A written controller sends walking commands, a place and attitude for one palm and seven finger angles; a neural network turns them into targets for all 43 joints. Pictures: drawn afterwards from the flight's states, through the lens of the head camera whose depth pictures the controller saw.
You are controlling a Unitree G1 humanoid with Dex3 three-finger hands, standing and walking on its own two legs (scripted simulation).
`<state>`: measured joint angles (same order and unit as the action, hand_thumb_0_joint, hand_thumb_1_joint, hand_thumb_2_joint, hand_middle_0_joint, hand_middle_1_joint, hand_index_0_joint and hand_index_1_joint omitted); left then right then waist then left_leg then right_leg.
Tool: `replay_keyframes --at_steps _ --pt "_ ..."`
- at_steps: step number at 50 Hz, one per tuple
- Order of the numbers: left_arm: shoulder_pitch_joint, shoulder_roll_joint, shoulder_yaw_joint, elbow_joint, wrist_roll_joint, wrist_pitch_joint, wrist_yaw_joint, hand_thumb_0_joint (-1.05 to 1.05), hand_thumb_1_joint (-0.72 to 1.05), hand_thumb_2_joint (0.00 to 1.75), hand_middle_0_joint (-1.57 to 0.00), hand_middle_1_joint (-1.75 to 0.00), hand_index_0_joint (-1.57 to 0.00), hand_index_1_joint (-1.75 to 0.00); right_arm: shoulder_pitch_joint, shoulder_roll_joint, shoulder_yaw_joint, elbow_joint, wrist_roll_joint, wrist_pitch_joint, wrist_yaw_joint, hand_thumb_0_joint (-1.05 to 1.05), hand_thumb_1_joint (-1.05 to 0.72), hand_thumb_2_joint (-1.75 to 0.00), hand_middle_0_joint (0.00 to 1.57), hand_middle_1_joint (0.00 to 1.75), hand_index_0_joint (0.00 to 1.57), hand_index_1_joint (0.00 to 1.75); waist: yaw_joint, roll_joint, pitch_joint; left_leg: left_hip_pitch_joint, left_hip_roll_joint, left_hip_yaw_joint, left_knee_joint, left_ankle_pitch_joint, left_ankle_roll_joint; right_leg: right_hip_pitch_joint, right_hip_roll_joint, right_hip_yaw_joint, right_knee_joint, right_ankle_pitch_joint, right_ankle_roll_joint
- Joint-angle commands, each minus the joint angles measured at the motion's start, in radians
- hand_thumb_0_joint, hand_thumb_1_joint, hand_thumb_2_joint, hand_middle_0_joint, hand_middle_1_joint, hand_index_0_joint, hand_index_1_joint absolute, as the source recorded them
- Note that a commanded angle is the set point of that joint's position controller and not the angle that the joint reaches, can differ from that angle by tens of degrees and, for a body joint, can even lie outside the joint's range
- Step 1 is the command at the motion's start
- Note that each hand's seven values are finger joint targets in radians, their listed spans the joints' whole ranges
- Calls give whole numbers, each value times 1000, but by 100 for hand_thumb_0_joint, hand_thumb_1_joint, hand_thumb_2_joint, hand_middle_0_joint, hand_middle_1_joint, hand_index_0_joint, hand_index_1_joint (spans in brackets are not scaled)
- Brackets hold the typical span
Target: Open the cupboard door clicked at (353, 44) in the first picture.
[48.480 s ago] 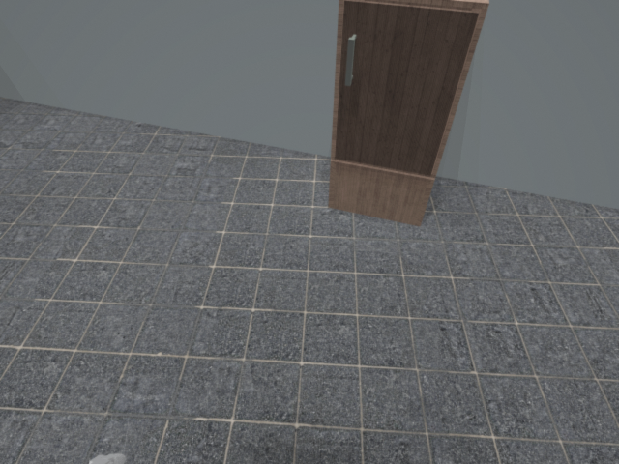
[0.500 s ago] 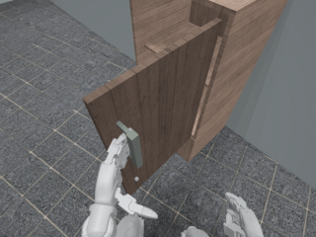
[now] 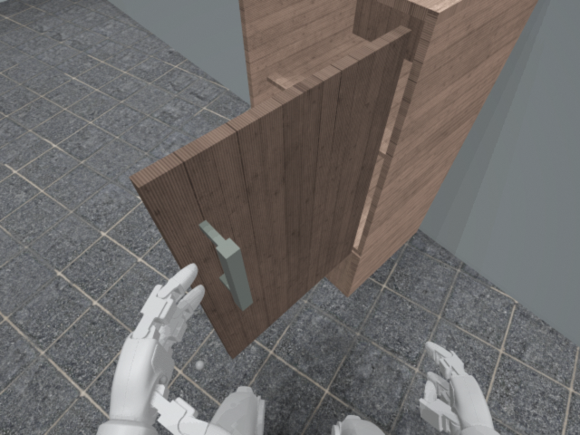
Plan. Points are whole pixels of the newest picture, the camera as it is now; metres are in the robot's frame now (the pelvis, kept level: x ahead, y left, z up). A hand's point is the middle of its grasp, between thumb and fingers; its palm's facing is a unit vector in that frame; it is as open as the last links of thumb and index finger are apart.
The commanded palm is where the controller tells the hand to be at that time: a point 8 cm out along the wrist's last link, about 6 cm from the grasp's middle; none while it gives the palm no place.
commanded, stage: slide the hand sideways off the handle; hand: left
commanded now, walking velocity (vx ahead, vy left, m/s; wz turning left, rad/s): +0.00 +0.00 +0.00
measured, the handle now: (227, 268) +0.32 +0.11 +0.06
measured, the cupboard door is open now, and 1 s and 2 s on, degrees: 91 90 90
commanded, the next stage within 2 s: draw the hand back to the body in 0.16 s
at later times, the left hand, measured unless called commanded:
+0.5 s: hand (136, 374) +0.18 +0.17 +0.10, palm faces +0.04 -1.00 -0.04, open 16.3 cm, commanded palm +0.15 +0.23 +0.10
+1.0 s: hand (31, 350) +0.18 +0.24 +0.16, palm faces +0.23 -0.91 -0.34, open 14.5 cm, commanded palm +0.15 +0.28 +0.19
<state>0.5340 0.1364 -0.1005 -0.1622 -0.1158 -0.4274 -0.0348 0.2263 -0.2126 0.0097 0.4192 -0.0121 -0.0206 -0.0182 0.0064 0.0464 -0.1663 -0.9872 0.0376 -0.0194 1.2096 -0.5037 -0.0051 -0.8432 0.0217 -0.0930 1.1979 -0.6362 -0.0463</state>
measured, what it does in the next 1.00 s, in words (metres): rises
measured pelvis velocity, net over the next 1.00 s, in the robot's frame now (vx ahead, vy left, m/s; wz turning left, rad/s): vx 0.01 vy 0.03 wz -0.01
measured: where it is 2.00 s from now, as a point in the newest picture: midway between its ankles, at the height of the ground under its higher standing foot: outside the picture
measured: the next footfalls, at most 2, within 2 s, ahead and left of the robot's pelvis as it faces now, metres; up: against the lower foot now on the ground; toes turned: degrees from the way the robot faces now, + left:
none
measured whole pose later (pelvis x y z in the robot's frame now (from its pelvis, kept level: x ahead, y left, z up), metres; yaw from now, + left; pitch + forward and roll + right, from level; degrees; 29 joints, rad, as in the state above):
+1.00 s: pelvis +0.01 +0.03 +0.07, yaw +0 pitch +4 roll -2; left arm 0.66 0.31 0.10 -0.44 -0.06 -0.04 0.11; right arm 0.27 -0.22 0.06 0.45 0.02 -0.05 -0.13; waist 0.05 0.07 -0.12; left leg -0.52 0.02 0.02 0.82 -0.37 0.04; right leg -0.37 0.01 -0.05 0.74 -0.45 0.00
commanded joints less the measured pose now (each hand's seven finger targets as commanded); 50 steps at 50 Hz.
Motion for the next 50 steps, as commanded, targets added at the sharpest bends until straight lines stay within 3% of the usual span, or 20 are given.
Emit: replay_keyframes --at_steps 1,4,7,10,11,13,14,17,21,24,33,36,38,39,40,41,42,46,50 --pt "36 64 117 -208 -52 -61 -13 0 -50 30 -15 -30 -15 -30 -42 -96 -50 -154 8 -57 -16 0 -90 -90 20 30 20 30 -3 -55 -195 197 -42 -6 -117 227 28 101 2 94 -212 435 36" --pt "83 76 146 -205 -70 -65 -38 0 -50 30 -15 -30 -15 -30 -50 -92 -54 -149 12 -59 -21 0 -90 -90 20 30 20 30 6 -55 -201 193 -41 -5 -114 231 24 106 -1 98 -206 457 41" --pt "56 80 135 -221 -81 -75 -77 0 -50 30 -15 -30 -15 -30 -51 -94 -55 -142 11 -66 -28 0 -90 -90 20 30 20 30 -15 -79 -194 162 -39 -9 -86 221 27 101 -14 126 -214 477 56" --pt "40 71 108 -228 -94 -88 -116 0 -50 30 -15 -30 -15 -30 -48 -102 -54 -139 12 -77 -33 0 -90 -90 20 30 20 30 -28 -51 -168 156 -37 -12 -78 197 28 57 -11 121 -211 424 52" --pt "14 80 107 -233 -95 -89 -122 0 -50 30 -15 -30 -15 -30 -44 -105 -54 -136 12 -81 -35 0 -90 -90 20 30 20 30 -35 -67 -163 146 -36 -17 -72 189 31 50 -8 124 -211 397 50" --pt "35 87 122 -226 -101 -88 -126 0 -50 30 -15 -30 -15 -30 -47 -105 -57 -136 11 -88 -38 0 -90 -90 20 30 20 30 -22 -59 -171 141 -35 -16 -69 170 28 36 -9 124 -211 357 48" --pt "27 131 162 -268 -105 -87 -122 0 -50 30 -15 -30 -15 -30 -44 -108 -59 -142 13 -87 -40 0 -90 -90 20 30 20 30 -6 -42 -200 156 -34 -16 -82 176 28 53 -5 122 -211 339 41" --pt "67 165 200 -356 -109 -50 -97 0 -50 30 -15 -30 -15 -30 -46 -99 -57 -165 25 -79 -43 0 -90 -90 20 30 20 30 22 19 -234 239 -38 -7 -138 212 33 103 8 102 -232 342 29" --pt "94 154 220 -326 -129 24 -81 0 -50 30 -15 -30 -15 -30 -44 -98 -49 -170 38 -65 -54 0 -90 -90 20 30 20 30 6 -46 -146 259 -38 -14 -195 178 34 135 17 85 -304 298 37" --pt "70 144 199 -332 -137 49 -99 0 -50 30 -15 -30 -15 -30 -46 -106 -40 -171 43 -73 -59 0 -90 -90 20 30 20 30 -10 -31 -90 291 -37 -18 -233 143 34 116 17 72 -342 241 38" --pt "94 184 250 -395 -164 83 -126 0 -50 30 -15 -30 -15 -30 -42 -114 -29 -176 51 -111 -60 0 -90 -90 20 30 20 30 12 24 -64 407 -32 -40 -343 152 31 165 30 22 -376 251 28" --pt "102 211 288 -426 -170 102 -123 0 -40 34 -15 -30 -15 -30 -43 -116 -31 -174 54 -119 -58 0 -90 -90 20 30 20 30 23 16 -85 439 -30 -43 -365 181 31 209 31 15 -385 288 26" --pt "115 202 284 -455 -174 118 -131 0 -32 37 -16 -30 -16 -30 -39 -114 -28 -175 59 -123 -55 0 -90 -90 20 30 20 30 22 42 -87 471 -30 -39 -376 229 29 224 30 9 -388 340 27" --pt "135 374 325 -510 -19 186 -12 0 -29 39 -16 -30 -16 -30 -47 -116 -30 -174 45 -102 -87 0 -90 -90 20 30 20 30 69 35 -97 505 -13 -12 -425 218 34 248 -3 87 -479 339 15" --pt "148 287 285 -517 -6 230 42 0 -26 40 -16 -30 -16 -30 -42 -96 -16 -178 42 -95 -97 0 -90 -90 20 30 20 30 36 25 -41 521 -17 -9 -442 203 36 248 -8 75 -509 318 17" --pt "129 270 265 -514 18 265 78 0 -22 42 -16 -30 -16 -30 -41 -99 -12 -163 39 -92 -100 0 -90 -90 20 30 20 30 34 42 -10 530 -17 -8 -451 191 37 264 -9 76 -536 304 17" --pt "144 253 250 -483 34 292 103 0 -18 43 -16 -30 -16 -30 -42 -94 -9 -154 39 -84 -104 0 -90 -90 20 30 20 30 21 15 33 546 -11 -5 -462 183 39 261 -10 68 -553 293 23" --pt "61 297 288 -496 64 327 161 0 -5 50 -17 -30 -17 -30 -65 -112 3 -136 31 -80 -116 0 -90 -90 20 30 20 30 23 -21 59 622 -8 -15 -537 171 43 325 -12 59 -627 272 24" --pt "35 306 313 -501 78 337 182 0 9 55 -17 -30 -17 -30 -70 -115 9 -111 30 -97 -117 0 -90 -90 20 30 20 30 29 26 64 708 0 -19 -611 227 38 398 -15 54 -659 336 25"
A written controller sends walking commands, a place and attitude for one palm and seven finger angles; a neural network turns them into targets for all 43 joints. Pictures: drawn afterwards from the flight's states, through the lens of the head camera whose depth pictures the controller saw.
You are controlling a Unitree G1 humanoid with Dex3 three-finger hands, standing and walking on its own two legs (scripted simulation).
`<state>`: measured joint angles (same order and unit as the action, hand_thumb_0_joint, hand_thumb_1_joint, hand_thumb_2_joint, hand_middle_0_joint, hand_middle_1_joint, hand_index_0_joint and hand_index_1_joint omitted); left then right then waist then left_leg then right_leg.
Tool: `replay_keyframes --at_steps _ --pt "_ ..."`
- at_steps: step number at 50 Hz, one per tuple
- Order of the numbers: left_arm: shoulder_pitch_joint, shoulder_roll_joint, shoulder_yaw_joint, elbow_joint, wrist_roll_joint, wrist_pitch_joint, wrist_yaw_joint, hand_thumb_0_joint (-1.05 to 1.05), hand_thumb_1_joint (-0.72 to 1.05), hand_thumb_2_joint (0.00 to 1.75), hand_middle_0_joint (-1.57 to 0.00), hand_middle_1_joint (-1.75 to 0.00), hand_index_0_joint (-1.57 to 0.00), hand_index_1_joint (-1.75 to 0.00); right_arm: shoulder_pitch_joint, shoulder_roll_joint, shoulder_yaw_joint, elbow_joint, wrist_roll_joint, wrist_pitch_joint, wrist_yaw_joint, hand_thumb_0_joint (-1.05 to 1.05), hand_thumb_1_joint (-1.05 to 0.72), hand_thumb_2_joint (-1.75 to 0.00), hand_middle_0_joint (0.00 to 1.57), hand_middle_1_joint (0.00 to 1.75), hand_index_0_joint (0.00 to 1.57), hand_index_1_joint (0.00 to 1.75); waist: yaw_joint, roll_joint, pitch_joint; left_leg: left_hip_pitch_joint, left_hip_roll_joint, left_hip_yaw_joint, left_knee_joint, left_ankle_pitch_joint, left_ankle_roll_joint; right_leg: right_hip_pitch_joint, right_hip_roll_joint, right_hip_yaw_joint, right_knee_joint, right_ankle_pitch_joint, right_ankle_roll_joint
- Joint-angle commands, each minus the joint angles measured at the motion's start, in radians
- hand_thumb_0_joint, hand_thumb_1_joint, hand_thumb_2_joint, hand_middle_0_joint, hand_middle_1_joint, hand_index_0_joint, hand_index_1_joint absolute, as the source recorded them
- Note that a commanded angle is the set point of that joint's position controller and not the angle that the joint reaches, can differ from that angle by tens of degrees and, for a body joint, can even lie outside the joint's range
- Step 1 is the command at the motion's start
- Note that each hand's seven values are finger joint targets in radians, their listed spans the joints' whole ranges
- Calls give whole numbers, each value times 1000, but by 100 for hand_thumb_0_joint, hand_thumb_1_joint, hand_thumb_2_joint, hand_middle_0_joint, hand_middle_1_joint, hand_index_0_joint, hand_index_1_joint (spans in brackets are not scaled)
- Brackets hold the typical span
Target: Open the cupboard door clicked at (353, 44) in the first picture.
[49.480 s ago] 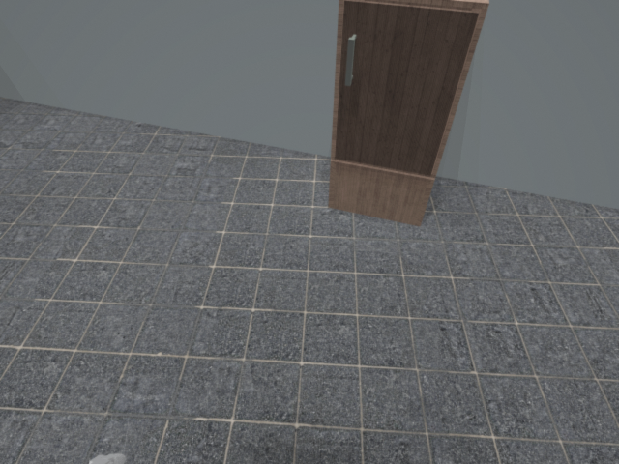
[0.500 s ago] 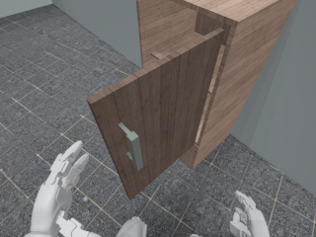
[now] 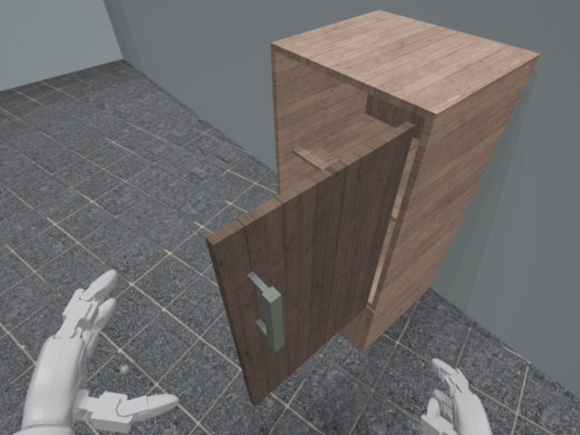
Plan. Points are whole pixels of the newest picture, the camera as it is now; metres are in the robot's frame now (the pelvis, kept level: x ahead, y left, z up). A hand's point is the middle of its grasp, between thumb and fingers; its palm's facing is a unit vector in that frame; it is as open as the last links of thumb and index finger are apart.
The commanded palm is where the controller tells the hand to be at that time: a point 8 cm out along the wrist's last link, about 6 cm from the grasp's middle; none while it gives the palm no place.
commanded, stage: draw the hand back to the body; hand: left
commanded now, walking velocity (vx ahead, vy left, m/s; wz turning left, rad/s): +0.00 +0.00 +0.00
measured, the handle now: (265, 313) +0.30 +0.08 +0.00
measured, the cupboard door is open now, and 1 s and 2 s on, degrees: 90 90 90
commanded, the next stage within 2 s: step back with the hand held close in 0.84 s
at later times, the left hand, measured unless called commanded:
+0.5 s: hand (55, 277) +0.21 +0.26 +0.19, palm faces +0.43 -0.80 -0.42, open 8.7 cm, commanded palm +0.17 +0.30 +0.20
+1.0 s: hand (80, 286) +0.21 +0.23 +0.19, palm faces +0.42 -0.81 -0.40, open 7.4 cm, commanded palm +0.16 +0.27 +0.21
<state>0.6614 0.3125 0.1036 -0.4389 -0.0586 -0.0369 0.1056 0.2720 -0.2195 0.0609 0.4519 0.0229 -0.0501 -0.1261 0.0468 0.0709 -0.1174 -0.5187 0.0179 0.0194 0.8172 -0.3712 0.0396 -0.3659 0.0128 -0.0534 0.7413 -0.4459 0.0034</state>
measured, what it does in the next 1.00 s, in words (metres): stands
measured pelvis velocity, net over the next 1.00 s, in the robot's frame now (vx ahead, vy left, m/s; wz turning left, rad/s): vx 0.02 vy -0.03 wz -0.03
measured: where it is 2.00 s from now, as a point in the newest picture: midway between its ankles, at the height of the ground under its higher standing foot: outside the picture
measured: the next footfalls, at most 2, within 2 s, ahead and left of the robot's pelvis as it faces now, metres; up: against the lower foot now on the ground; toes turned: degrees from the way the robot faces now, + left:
none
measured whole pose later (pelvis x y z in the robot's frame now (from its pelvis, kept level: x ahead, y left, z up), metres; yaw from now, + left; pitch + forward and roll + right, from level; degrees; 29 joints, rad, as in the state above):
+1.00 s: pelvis +0.02 -0.03 +0.04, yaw -1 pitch -4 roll +0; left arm 0.49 0.35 0.34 -0.40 -0.08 -0.07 0.10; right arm 0.20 -0.24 0.02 0.62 0.01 -0.07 -0.09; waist 0.07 0.07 0.00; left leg -0.15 0.03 0.05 0.44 -0.22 0.01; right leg -0.01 0.03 -0.02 0.36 -0.28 -0.02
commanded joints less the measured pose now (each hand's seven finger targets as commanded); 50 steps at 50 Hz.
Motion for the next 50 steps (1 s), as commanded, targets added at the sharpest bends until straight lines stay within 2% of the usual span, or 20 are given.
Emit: replay_keyframes --at_steps 1,2,3,6,10,12,15,17,18,23,26,29,31,36,39,42,47,48,49,50 --pt "-103 140 121 -219 20 -52 44 0 13 57 -17 -30 -17 -30 -122 -113 -40 -134 -7 -73 -7 0 -90 -90 20 30 20 30 -6 -13 12 246 19 -63 -240 107 -8 -41 -7 12 -214 162 -27" --pt "-93 128 120 -213 20 -48 43 0 17 58 -17 -30 -17 -30 -128 -110 -40 -128 -7 -77 -6 0 -90 -90 20 30 20 30 -7 -21 23 265 23 -62 -255 130 -8 -28 -6 12 -222 180 -25" --pt "-106 141 133 -230 20 -50 44 0 20 60 -18 -30 -18 -30 -130 -115 -40 -123 -8 -81 -3 0 -90 -90 20 30 20 30 -2 4 12 284 23 -63 -270 156 -10 -6 -7 13 -229 199 -25" --pt "-98 166 183 -210 17 -45 45 0 31 64 -18 -30 -18 -30 -143 -117 -44 -98 -10 -89 3 0 -90 -90 20 30 20 30 9 -6 18 318 24 -55 -307 229 -14 65 -7 12 -265 257 -28" --pt "-126 166 217 -211 9 -46 37 0 44 70 -18 -30 -18 -30 -154 -117 -46 -75 -12 -90 15 0 -90 -90 20 30 20 30 8 -11 43 368 31 -47 -350 303 -21 111 -5 10 -303 304 -23" --pt "-153 182 242 -227 8 -52 39 0 51 74 -19 -30 -19 -30 -161 -122 -50 -66 -13 -92 19 0 -90 -90 20 30 20 30 11 9 33 391 32 -45 -366 345 -23 142 -6 14 -316 328 -25" --pt "-182 199 277 -235 7 -57 39 0 62 78 -19 -30 -19 -30 -161 -123 -54 -51 -16 -93 27 0 -90 -90 20 30 20 30 14 34 33 425 38 -45 -389 383 -30 162 -3 14 -336 340 -24" --pt "-186 207 301 -225 2 -60 38 0 69 81 -19 -30 -19 -30 -168 -125 -59 -43 -18 -92 29 0 -90 -90 20 30 20 30 18 2 27 438 37 -36 -395 408 -28 183 -3 16 -348 370 -24" --pt "-196 209 309 -232 0 -62 36 0 73 82 -19 -30 -19 -30 -167 -126 -61 -38 -17 -91 32 0 -90 -90 20 30 20 30 17 17 23 448 37 -32 -397 423 -28 191 -3 18 -353 379 -23" --pt "-263 242 370 -216 -11 -71 36 0 90 90 -20 -30 -20 -30 -180 -128 -69 -16 -17 -83 37 0 -90 -90 20 30 20 30 17 9 31 469 34 -20 -411 424 -27 210 -3 23 -380 404 -22" --pt "-212 174 317 -134 -17 -65 20 0 90 90 -20 -30 -20 -30 -184 -131 -74 -11 -16 -73 44 0 -90 -90 20 30 20 30 15 -31 67 464 33 -13 -423 416 -22 214 -1 20 -397 409 -21" --pt "-234 204 331 -156 -17 -69 17 0 90 90 -20 -30 -20 -30 -196 -132 -79 -15 -18 -64 43 0 -90 -90 20 30 20 30 18 -32 61 471 27 -3 -430 374 -14 216 -2 28 -410 403 -17" --pt "-252 229 345 -171 -20 -73 19 0 90 90 -20 -30 -20 -30 -203 -132 -79 -14 -19 -64 38 0 -90 -90 20 30 20 30 21 -55 52 465 19 3 -425 350 -11 235 -4 33 -419 405 -19" --pt "-276 251 362 -207 -17 -86 25 0 90 90 -20 -30 -20 -30 -211 -122 -76 -2 -19 -78 32 0 -90 -90 20 30 20 30 21 13 53 477 9 13 -416 343 -12 237 -9 45 -436 414 -22" --pt "-261 239 356 -197 -19 -89 23 0 90 90 -20 -30 -20 -30 -215 -119 -78 1 -19 -85 31 0 -90 -90 20 30 20 30 21 15 61 496 9 20 -415 358 -9 218 -9 45 -440 432 -17" --pt "-253 227 350 -161 -24 -87 20 0 90 90 -20 -30 -20 -30 -216 -121 -82 6 -20 -84 30 0 -90 -90 20 30 20 30 20 -36 80 488 10 21 -418 345 -7 215 -8 48 -449 426 -14" --pt "-255 229 346 -160 -24 -93 15 0 90 90 -20 -30 -20 -30 -222 -121 -85 9 -19 -85 30 0 -90 -90 20 30 20 30 21 -33 78 501 8 27 -418 361 -5 217 -8 53 -454 449 -11" --pt "-319 247 348 -217 -22 -100 17 0 90 90 -20 -30 -20 -30 -224 -121 -84 7 -18 -87 31 0 -90 -90 20 30 20 30 19 -16 49 511 6 25 -417 362 -3 227 -12 55 -449 452 -11" --pt "-388 366 472 -246 -9 -137 26 0 90 90 -20 -30 -20 -30 -215 -131 -81 -23 -11 -68 31 0 -90 -90 20 30 20 30 -21 -56 123 466 20 20 -367 303 8 107 -59 157 -500 544 -2" --pt "-293 300 427 -153 -6 -142 19 0 90 90 -20 -30 -20 -30 -217 -122 -83 2 -19 -51 30 0 -90 -90 20 30 20 30 -26 -91 109 457 16 17 -348 299 9 116 -81 155 -489 613 1"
